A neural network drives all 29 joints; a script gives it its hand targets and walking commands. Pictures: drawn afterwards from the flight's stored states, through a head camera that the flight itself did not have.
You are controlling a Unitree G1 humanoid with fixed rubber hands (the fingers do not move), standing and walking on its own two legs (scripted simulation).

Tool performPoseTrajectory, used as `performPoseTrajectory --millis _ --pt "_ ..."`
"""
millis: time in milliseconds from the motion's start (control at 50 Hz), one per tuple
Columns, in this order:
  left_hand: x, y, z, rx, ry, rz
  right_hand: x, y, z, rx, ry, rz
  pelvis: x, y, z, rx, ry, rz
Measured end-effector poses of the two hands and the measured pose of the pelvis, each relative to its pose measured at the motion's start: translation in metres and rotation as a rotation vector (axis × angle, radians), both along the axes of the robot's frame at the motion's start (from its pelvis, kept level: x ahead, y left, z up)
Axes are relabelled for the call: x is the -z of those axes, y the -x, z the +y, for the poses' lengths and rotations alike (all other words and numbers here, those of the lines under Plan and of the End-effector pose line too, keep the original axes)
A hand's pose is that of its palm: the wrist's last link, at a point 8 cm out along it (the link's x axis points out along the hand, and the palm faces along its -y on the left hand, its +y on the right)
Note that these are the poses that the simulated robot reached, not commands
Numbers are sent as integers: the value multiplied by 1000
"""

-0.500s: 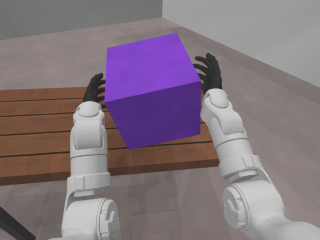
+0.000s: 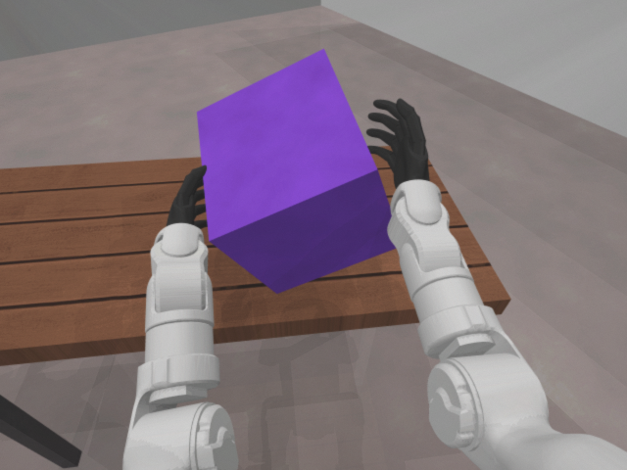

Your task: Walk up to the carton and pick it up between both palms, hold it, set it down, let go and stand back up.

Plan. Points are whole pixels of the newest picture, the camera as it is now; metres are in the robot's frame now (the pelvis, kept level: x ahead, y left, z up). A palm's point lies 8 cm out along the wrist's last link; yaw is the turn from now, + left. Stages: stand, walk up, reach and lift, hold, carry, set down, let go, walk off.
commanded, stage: set down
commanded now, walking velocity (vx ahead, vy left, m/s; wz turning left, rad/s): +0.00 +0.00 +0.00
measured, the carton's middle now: (299, 178) +0.46 +0.02 +0.15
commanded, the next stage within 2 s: none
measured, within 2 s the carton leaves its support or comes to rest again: neither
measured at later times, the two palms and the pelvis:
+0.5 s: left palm (192, 250) +0.36 +0.16 +0.11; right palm (402, 188) +0.39 -0.11 +0.18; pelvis +0.00 +0.00 +0.00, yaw +0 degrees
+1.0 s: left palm (191, 256) +0.37 +0.17 +0.09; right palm (393, 195) +0.41 -0.10 +0.16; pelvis +0.01 +0.00 +0.00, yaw +0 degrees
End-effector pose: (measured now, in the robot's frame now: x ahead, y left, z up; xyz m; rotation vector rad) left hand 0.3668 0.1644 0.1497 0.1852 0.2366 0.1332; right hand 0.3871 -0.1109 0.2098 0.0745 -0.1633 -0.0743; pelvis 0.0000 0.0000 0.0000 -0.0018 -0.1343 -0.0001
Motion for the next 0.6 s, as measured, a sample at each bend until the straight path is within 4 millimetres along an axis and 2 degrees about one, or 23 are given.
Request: performPoseTrajectory --millis 200,300,420,600 --pt "10 6 9 -23 -5 -21 0 -1 13 -34 23 -18 0 -1 0 -1 0 2" --pt "24 8 11 -16 40 7 6 2 16 -32 51 16 0 0 0 -1 0 1" --pt "39 8 6 -15 45 54 27 0 9 -25 30 79 0 -1 1 -1 1 2" --pt "36 -1 -6 -27 -2 29 31 -11 -5 -40 -12 61 0 -9 -2 -1 -3 16"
